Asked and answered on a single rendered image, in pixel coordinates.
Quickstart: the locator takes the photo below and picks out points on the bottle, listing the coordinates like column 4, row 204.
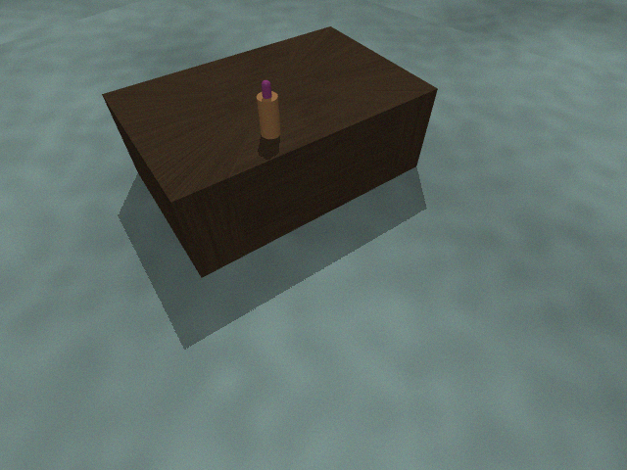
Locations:
column 268, row 109

